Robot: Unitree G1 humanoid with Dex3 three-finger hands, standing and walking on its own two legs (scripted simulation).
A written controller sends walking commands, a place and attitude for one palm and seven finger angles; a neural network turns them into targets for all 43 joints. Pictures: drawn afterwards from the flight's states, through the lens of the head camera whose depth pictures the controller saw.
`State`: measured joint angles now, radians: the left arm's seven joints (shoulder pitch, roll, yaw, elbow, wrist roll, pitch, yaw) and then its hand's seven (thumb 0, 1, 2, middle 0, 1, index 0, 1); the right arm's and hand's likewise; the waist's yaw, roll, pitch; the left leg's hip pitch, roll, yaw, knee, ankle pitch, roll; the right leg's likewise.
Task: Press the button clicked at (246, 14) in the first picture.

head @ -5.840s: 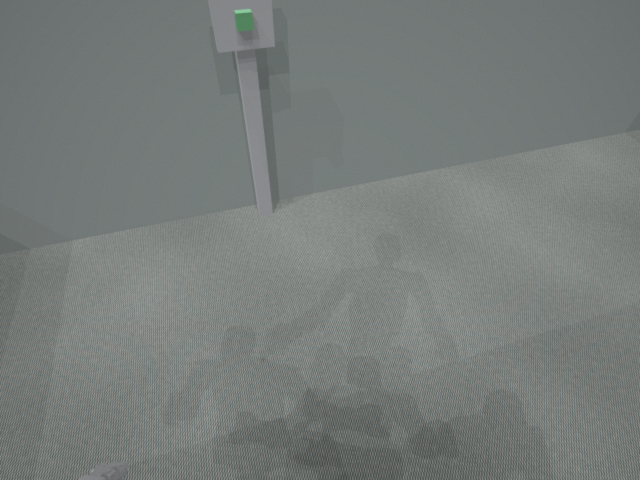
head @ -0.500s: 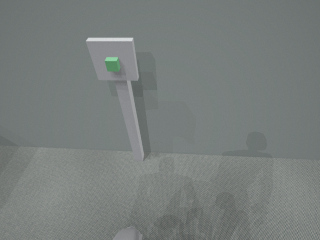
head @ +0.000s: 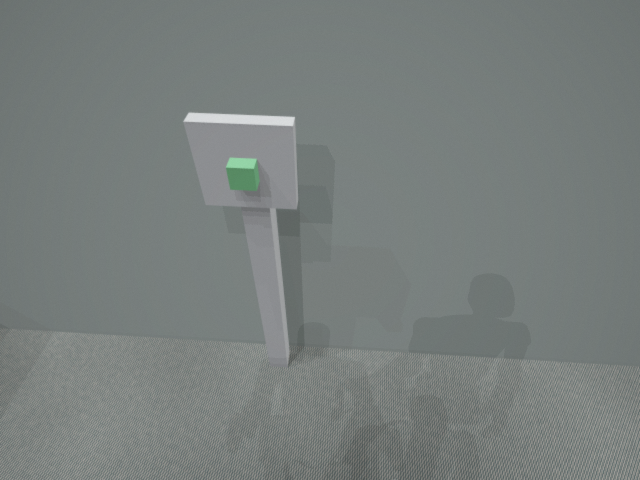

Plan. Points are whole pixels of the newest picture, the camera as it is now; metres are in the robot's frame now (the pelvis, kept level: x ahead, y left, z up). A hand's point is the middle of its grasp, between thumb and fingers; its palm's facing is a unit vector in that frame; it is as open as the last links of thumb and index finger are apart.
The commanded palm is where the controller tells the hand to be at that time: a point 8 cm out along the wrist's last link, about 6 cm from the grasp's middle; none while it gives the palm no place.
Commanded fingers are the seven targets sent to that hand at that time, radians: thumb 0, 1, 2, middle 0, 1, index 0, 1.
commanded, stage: come to a stop and stand still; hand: left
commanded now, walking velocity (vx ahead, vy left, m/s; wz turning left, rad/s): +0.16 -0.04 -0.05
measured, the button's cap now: (243, 173) +0.59 +0.18 +0.07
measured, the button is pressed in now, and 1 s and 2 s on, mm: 0 0 0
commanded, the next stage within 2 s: look again from close up in 1.28 s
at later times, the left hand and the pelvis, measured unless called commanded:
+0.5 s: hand out of the picture +0.13 +0.18 -0.18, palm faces +0.05 -0.97 -0.22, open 7.3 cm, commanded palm none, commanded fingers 0.00 0.90 0.90 -0.20 -0.30 -0.20 -0.30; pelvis +0.05 +0.00 -0.01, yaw +0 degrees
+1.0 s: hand out of the picture +0.02 +0.18 -0.17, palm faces +0.01 -0.98 -0.18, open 7.4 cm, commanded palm none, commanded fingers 0.00 0.90 0.90 -0.20 -0.30 -0.20 -0.30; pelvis +0.04 +0.01 +0.00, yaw -2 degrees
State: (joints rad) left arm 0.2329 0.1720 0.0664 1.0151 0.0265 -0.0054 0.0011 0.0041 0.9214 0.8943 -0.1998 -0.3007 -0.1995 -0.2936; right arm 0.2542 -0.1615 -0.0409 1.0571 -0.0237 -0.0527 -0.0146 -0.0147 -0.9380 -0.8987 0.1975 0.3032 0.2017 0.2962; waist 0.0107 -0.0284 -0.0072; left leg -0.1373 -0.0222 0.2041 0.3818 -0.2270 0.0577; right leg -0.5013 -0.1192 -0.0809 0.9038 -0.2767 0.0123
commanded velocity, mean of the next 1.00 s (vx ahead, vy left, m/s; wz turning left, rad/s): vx -0.07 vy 0.03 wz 0.00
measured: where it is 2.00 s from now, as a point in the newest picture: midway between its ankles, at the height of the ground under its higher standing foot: outside the picture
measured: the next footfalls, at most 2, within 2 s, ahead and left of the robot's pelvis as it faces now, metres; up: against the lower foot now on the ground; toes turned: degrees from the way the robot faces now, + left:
right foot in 0.14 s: +0.14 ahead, -0.13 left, +0.00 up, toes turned -8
left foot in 0.52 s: +0.11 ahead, +0.12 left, +0.00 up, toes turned +4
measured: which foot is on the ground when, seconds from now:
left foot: down 0.00-0.16, up 0.18-0.50, down 0.52-1.00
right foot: up 0.00-0.12, down 0.14-0.52, up 0.54-0.78, down 0.80-1.00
